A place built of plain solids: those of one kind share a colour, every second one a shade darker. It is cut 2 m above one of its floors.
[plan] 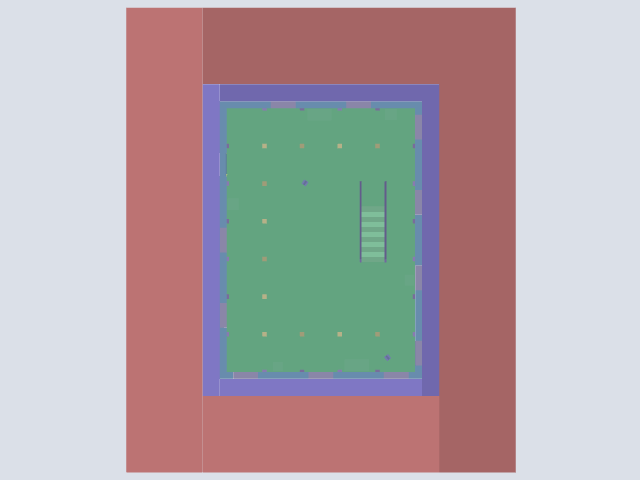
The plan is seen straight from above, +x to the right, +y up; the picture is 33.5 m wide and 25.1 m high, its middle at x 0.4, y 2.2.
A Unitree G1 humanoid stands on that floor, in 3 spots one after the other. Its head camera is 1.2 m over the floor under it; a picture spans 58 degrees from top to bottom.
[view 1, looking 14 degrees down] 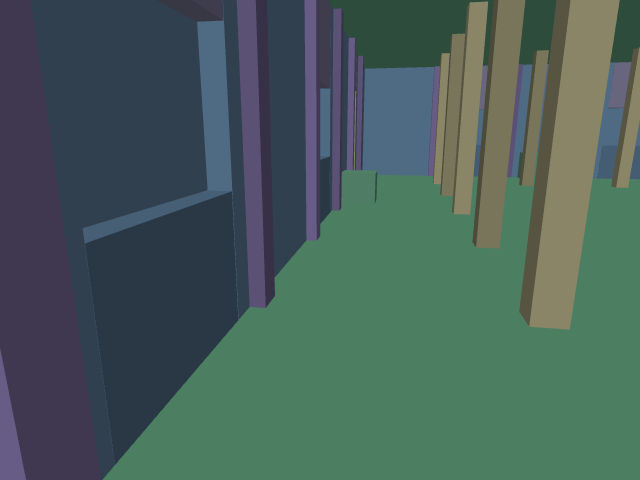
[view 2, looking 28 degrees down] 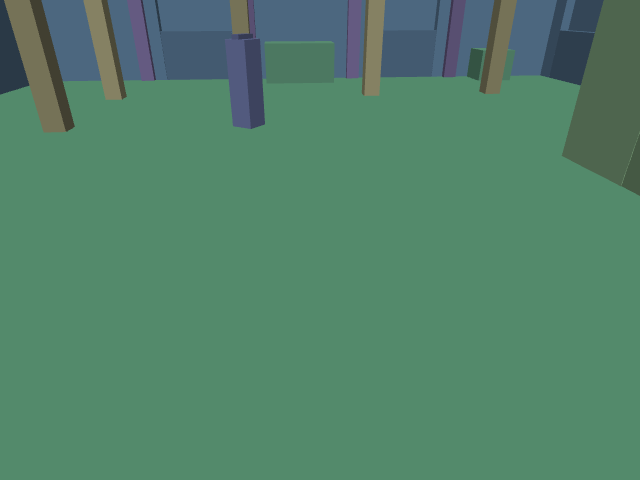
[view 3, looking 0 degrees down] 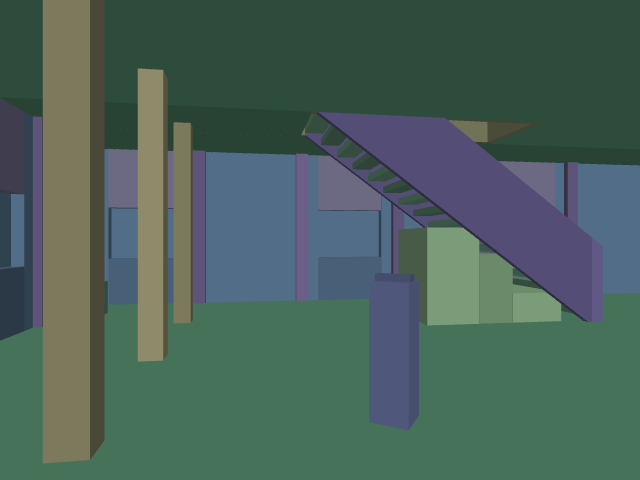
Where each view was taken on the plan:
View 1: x -3.49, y -3.60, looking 100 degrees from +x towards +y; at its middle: floor_storey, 4.96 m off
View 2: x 0.00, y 0.00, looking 85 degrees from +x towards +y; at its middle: floor_storey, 2.56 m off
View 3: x -3.18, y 6.13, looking -9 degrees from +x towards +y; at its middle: wall_storey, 8.82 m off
